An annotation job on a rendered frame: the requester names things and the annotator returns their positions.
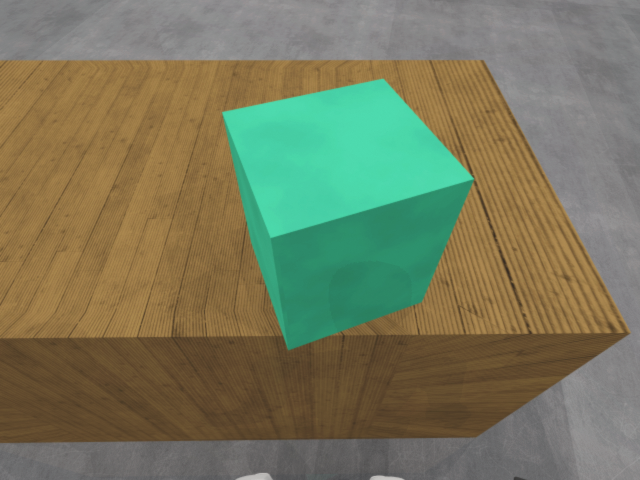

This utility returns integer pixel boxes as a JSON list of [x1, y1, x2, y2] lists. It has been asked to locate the carton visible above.
[[222, 79, 474, 350]]

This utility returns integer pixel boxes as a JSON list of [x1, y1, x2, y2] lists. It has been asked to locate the pedestal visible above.
[[0, 60, 631, 443]]

